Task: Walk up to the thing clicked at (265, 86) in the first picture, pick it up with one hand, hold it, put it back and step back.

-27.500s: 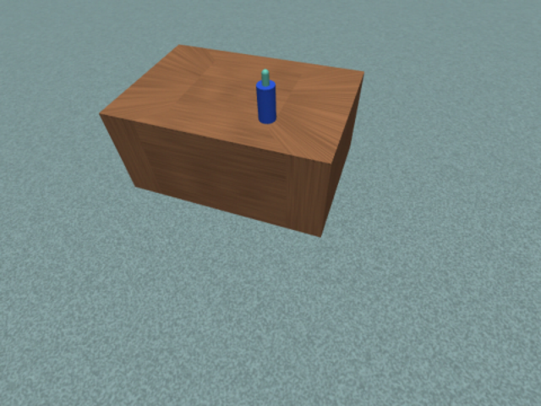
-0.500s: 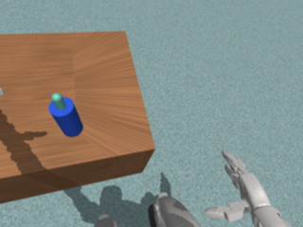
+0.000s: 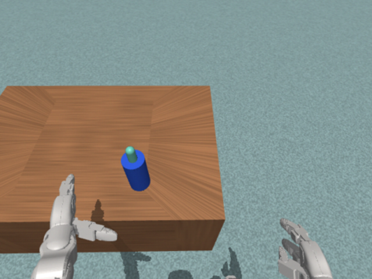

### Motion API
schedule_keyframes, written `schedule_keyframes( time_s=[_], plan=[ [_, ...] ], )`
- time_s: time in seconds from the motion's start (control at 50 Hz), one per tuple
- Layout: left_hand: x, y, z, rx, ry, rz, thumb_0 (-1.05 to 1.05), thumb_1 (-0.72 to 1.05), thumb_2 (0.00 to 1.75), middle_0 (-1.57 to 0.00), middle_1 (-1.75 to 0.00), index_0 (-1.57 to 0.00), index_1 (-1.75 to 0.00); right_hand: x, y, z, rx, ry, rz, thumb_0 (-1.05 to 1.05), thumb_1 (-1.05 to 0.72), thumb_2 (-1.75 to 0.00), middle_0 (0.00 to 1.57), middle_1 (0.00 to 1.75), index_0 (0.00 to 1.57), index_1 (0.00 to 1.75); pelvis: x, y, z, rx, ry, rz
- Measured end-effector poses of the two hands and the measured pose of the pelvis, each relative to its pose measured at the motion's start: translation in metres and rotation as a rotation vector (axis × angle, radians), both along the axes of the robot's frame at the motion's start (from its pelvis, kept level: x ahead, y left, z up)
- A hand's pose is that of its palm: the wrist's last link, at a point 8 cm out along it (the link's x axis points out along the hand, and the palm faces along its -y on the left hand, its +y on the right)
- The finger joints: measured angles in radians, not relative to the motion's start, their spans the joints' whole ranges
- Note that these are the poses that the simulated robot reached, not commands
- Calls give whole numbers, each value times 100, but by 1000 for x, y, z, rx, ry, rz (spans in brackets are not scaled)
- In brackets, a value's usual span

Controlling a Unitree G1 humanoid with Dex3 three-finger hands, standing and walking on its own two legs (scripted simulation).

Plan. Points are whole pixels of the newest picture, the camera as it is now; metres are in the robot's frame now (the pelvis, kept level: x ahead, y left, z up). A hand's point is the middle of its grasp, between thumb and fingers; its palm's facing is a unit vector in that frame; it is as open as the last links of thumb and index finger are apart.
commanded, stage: home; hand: left
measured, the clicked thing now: (135, 166) +0.48 +0.17 -0.18
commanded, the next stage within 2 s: none
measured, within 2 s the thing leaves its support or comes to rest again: neither
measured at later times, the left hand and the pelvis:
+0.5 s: hand out of the picture +0.15 +0.16 -0.06, palm faces +0.14 -0.95 -0.28, open 17.4 cm; pelvis -0.02 -0.02 +0.00, yaw +1 degrees
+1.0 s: hand out of the picture +0.07 +0.24 -0.09, palm faces +0.00 -0.91 -0.42, open 17.3 cm; pelvis +0.00 -0.01 +0.03, yaw +1 degrees
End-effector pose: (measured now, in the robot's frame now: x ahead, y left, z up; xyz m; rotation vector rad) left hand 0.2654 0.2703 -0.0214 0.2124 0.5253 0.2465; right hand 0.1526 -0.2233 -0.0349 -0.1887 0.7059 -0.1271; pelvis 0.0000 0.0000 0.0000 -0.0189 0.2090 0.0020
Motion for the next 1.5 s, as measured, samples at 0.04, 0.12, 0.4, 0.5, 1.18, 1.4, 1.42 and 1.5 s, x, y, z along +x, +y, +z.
schedule_keyframes(
  time_s=[0.04, 0.12, 0.4, 0.5, 1.18, 1.4, 1.42, 1.5],
  plan=[
    [-18, -5, -2, -2, 22, 10, -1, -55, 5, -6, -5, -6, -6, -2, -3, -8, 1, 22, -9, 1, -84, -86, 19, 29, 20, 29, 0, -2, 2, 0, -22, 1],
    [-58, -22, -7, -11, 84, 4, -1, -54, 5, -6, -6, -6, -6, -13, -11, -30, -5, 118, -40, 1, -86, -88, 19, 29, 20, 30, -1, -4, 5, -1, -49, 7],
    [-144, -61, -20, -31, 230, 12, -2, -53, 6, -7, -6, -6, -6, -26, -26, -45, -61, 113, -69, 2, -85, -87, 19, 29, 20, 29, -15, -18, 4, 6, -91, 21],
    [-141, -61, -15, -15, 205, 19, -1, -54, 5, -6, -6, -6, -6, -17, -27, -37, -69, 44, -55, 2, -81, -85, 19, 29, 20, 29, -19, -20, 5, 6, -100, 25],
    [-219, 11, -33, 98, 657, 69, -1, -54, 6, -8, -8, -8, -8, -102, -74, -60, -77, 534, -39, 1, -90, -90, 20, 30, 20, 30, -2, -15, 43, 33, -247, 27],
    [-231, 0, -35, 63, 687, 76, -1, -55, 5, -7, -6, -7, -7, -103, -75, -55, -69, 530, -29, 1, -90, -90, 20, 30, 20, 30, -12, -20, 49, 30, -269, 30],
    [-233, 0, -36, 60, 691, 77, -1, -55, 5, -7, -6, -7, -7, -103, -76, -55, -70, 529, -28, 1, -90, -90, 20, 30, 20, 30, -13, -21, 50, 30, -269, 30],
    [-240, -1, -37, 55, 712, 84, -1, -56, 4, -7, -6, -6, -6, -105, -79, -54, -73, 534, -31, 1, -90, -90, 20, 30, 20, 30, -16, -22, 50, 29, -267, 28]
  ],
)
